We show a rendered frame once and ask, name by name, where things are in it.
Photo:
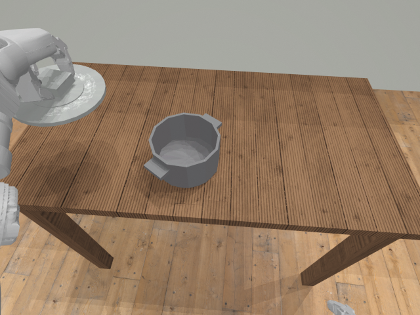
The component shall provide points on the pot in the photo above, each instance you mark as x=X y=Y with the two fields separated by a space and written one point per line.
x=185 y=149

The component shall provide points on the left robot upper arm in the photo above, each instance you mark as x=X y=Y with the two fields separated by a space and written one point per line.
x=9 y=216

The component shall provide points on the knob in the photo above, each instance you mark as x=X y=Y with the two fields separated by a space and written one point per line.
x=55 y=81

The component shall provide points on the robot left forearm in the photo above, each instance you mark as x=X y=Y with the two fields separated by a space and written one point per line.
x=13 y=65

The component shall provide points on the right robot hand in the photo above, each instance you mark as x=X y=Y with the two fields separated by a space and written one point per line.
x=339 y=309

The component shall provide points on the lid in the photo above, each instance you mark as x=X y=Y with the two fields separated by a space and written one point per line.
x=83 y=97

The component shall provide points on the table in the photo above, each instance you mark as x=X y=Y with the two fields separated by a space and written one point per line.
x=307 y=153

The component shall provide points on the left robot hand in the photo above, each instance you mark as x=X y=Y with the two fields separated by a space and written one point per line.
x=38 y=44

